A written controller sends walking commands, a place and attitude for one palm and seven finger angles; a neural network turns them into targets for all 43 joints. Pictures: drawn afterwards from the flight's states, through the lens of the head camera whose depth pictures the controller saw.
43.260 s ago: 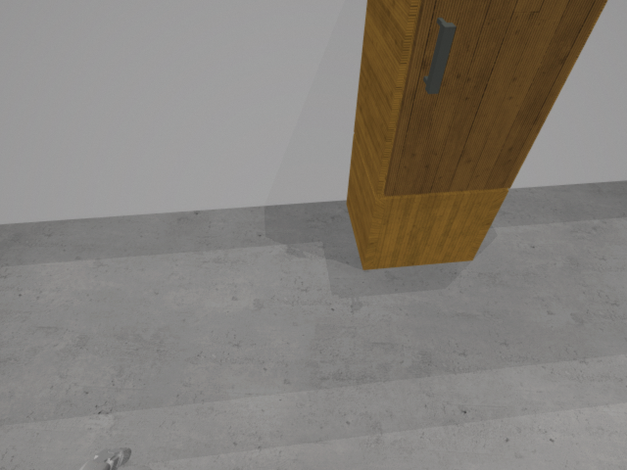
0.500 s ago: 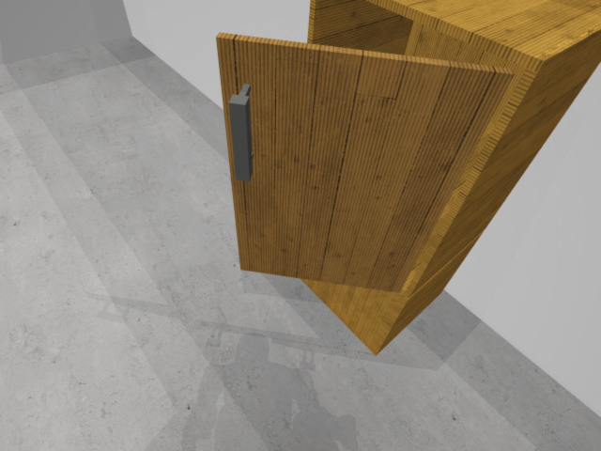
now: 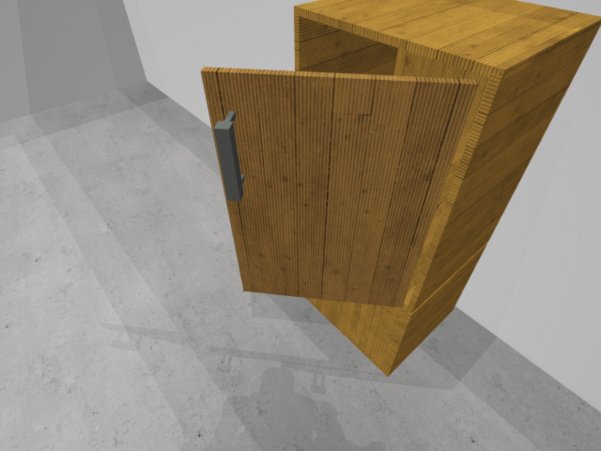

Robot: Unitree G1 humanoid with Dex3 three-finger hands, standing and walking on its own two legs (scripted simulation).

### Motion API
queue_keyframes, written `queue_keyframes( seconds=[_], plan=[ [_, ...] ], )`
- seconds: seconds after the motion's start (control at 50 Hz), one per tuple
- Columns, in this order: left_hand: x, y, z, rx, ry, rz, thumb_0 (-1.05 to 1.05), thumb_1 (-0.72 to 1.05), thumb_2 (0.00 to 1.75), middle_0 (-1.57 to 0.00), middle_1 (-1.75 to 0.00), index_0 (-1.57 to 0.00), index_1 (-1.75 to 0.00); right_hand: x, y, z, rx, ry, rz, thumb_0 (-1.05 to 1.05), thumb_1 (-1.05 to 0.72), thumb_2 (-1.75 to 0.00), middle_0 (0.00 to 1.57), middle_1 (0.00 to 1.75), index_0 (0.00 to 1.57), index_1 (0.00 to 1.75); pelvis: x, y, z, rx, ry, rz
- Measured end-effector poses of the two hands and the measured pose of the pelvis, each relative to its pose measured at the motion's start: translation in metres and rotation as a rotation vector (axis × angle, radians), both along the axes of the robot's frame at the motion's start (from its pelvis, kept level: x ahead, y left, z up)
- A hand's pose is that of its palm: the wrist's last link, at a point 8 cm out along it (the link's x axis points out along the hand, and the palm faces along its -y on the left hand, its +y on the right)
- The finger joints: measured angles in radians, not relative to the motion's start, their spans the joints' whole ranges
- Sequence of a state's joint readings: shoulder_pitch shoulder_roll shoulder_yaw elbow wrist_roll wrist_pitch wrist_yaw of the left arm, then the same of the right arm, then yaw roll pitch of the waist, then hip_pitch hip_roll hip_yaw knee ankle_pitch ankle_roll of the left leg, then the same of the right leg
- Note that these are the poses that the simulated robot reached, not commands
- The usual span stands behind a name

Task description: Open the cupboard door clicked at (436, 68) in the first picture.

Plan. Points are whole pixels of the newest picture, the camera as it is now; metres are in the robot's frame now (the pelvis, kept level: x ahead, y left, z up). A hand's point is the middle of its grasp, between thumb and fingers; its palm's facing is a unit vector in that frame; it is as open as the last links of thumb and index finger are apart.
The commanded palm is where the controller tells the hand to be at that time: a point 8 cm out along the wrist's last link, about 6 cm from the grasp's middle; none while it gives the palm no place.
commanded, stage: look again from close up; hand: left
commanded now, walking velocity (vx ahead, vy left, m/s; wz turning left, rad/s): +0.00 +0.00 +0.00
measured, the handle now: (233, 156) +0.56 +0.16 +0.12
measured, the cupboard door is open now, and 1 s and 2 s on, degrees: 42 42 42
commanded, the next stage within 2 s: raise the hand with hooked fingers in 0.28 s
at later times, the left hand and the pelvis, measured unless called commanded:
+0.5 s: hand (143, 438) +0.16 +0.22 -0.05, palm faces +0.24 -0.95 -0.18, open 7.4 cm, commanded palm +0.10 +0.27 -0.05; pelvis +0.00 -0.01 +0.00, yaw +1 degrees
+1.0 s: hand (131, 377) +0.21 +0.24 +0.01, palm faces -0.01 -1.00 -0.06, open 9.8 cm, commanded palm +0.17 +0.29 +0.02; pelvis +0.02 +0.01 -0.06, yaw +2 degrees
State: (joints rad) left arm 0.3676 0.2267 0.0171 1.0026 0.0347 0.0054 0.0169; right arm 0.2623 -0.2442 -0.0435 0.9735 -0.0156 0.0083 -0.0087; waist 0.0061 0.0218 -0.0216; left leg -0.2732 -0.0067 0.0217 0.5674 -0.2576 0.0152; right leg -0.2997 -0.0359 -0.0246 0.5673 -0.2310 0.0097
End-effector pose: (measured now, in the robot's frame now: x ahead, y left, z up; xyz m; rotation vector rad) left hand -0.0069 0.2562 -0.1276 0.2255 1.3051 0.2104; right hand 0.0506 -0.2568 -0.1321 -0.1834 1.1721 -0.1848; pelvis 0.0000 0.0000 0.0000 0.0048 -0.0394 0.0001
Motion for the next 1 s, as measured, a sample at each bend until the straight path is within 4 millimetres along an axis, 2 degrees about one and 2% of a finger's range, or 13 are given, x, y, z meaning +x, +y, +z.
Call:
queue_keyframes(
  seconds=[0.1, 0.22, 0.3, 0.4, 0.42, 0.52, 0.58, 0.62, 0.74, 0.78, 0.82, 0.88, 1.0],
  plan=[
    [0.037, 0.001, 0.008, 0.021, -0.093, -0.032, 0.00, 0.91, 0.90, -0.20, -0.30, -0.20, -0.30, 0.007, -0.016, 0.005, -0.019, -0.030, 0.011, 0.00, -0.91, -0.90, 0.20, 0.30, 0.20, 0.30, 0.000, -0.008, 0.001, 0.003, -0.004, 0.001],
    [0.076, 0.002, 0.018, 0.030, -0.180, -0.071, 0.00, 0.91, 0.90, -0.20, -0.30, -0.20, -0.30, 0.002, -0.026, 0.010, -0.036, -0.002, 0.024, 0.00, -0.91, -0.90, 0.20, 0.30, 0.20, 0.30, -0.001, -0.012, 0.004, 0.002, -0.006, 0.005],
    [0.090, 0.002, 0.021, 0.028, -0.201, -0.090, 0.00, 0.91, 0.90, -0.20, -0.30, -0.20, -0.30, -0.006, -0.028, 0.012, -0.040, 0.029, 0.023, 0.00, -0.91, -0.90, 0.20, 0.30, 0.20, 0.30, -0.001, -0.013, 0.006, 0.000, -0.006, 0.006],
    [0.093, 0.002, 0.019, 0.026, -0.191, -0.097, 0.00, 0.91, 0.90, -0.20, -0.30, -0.20, -0.30, -0.014, -0.026, 0.011, -0.037, 0.061, 0.014, 0.00, -0.91, -0.90, 0.20, 0.30, 0.20, 0.30, -0.001, -0.011, 0.007, -0.004, -0.007, 0.003],
    [0.098, 0.003, 0.025, 0.001, -0.251, -0.031, 0.00, 0.90, 0.90, -0.20, -0.30, -0.20, -0.30, -0.013, -0.024, 0.013, -0.038, 0.038, 0.005, 0.00, -0.91, -0.90, 0.20, 0.30, 0.20, 0.30, -0.001, -0.010, 0.006, -0.004, -0.006, 0.002],
    [0.142, 0.015, 0.110, 0.008, -0.833, 0.033, 0.01, 0.87, 0.88, -0.21, -0.32, -0.21, -0.32, 0.026, -0.009, 0.026, -0.049, -0.257, 0.017, 0.01, -0.91, -0.90, 0.20, 0.30, 0.20, 0.30, -0.004, -0.007, 0.000, 0.004, 0.001, 0.021],
    [0.155, 0.024, 0.137, 0.010, -1.057, -0.026, 0.01, 0.83, 0.87, -0.21, -0.35, -0.21, -0.35, 0.062, 0.001, 0.030, -0.029, -0.418, 0.052, 0.01, -0.91, -0.90, 0.20, 0.30, 0.20, 0.30, -0.008, -0.006, -0.010, 0.002, 0.055, 0.024],
    [0.157, 0.028, 0.136, -0.011, -1.150, -0.079, 0.00, 0.80, 0.85, -0.21, -0.37, -0.21, -0.37, 0.086, 0.007, 0.031, -0.021, -0.511, 0.087, 0.01, -0.91, -0.90, 0.20, 0.30, 0.20, 0.30, -0.011, -0.007, -0.022, 0.003, 0.105, 0.016],
    [0.145, 0.020, 0.091, -0.179, -1.224, -0.209, 0.00, 0.68, 0.80, -0.21, -0.45, -0.21, -0.45, 0.145, 0.018, 0.027, -0.041, -0.699, 0.230, 0.01, -0.91, -0.90, 0.20, 0.30, 0.20, 0.30, -0.011, -0.006, -0.066, -0.008, 0.199, 0.023],
    [0.145, 0.018, 0.084, -0.230, -1.231, -0.230, 0.01, 0.63, 0.78, -0.22, -0.48, -0.22, -0.48, 0.158, 0.023, 0.026, -0.052, -0.724, 0.254, 0.01, -0.91, -0.90, 0.20, 0.30, 0.20, 0.30, -0.008, -0.004, -0.074, -0.020, 0.204, 0.026],
    [0.150, 0.018, 0.089, -0.248, -1.252, -0.242, 0.01, 0.58, 0.76, -0.22, -0.51, -0.22, -0.51, 0.168, 0.029, 0.025, -0.057, -0.731, 0.261, 0.01, -0.91, -0.90, 0.20, 0.30, 0.20, 0.30, -0.003, -0.002, -0.078, -0.032, 0.198, 0.028],
    [0.164, 0.022, 0.109, -0.228, -1.293, -0.247, 0.01, 0.51, 0.73, -0.23, -0.55, -0.23, -0.55, 0.175, 0.040, 0.025, -0.050, -0.714, 0.254, 0.01, -0.91, -0.90, 0.20, 0.30, 0.20, 0.30, 0.005, 0.001, -0.076, -0.050, 0.189, 0.034],
    [0.195, 0.036, 0.142, -0.183, -1.260, -0.247, 0.01, 0.37, 0.67, -0.24, -0.64, -0.24, -0.64, 0.173, 0.057, 0.026, 0.000, -0.648, 0.196, 0.01, -0.91, -0.90, 0.20, 0.30, 0.20, 0.30, 0.020, 0.006, -0.060, -0.064, 0.195, 0.040]
  ],
)
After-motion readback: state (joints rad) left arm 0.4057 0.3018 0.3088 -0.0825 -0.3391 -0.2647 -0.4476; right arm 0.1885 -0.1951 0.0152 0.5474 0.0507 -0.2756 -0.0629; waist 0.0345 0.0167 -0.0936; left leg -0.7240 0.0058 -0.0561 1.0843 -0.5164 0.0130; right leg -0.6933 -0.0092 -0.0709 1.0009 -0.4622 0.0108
